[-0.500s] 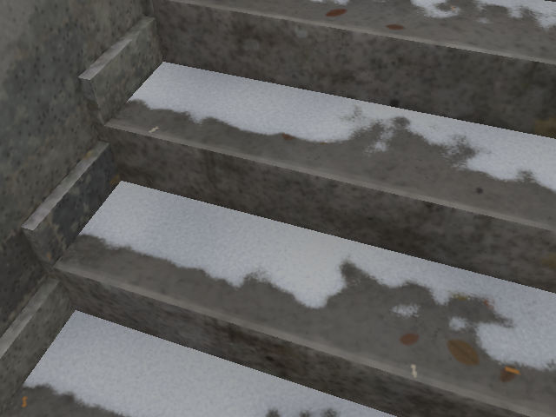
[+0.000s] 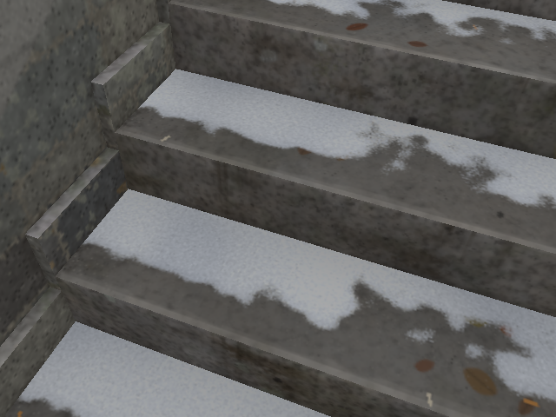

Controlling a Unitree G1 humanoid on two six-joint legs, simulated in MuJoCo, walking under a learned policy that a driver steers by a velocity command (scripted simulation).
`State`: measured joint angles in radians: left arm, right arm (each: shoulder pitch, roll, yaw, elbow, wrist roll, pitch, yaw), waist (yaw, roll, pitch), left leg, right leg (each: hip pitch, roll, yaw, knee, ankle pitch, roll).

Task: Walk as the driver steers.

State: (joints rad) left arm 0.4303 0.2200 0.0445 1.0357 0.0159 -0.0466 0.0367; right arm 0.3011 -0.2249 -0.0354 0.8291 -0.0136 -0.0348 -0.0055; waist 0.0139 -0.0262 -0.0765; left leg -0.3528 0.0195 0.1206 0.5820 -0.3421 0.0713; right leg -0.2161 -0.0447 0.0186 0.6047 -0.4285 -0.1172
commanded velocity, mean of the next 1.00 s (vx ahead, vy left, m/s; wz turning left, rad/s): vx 0.92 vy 0.00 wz -0.49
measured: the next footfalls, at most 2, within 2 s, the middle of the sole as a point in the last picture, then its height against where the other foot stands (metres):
right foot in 0.44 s outside the picture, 0.17 m higher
left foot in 0.78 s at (289, 279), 0.17 m higher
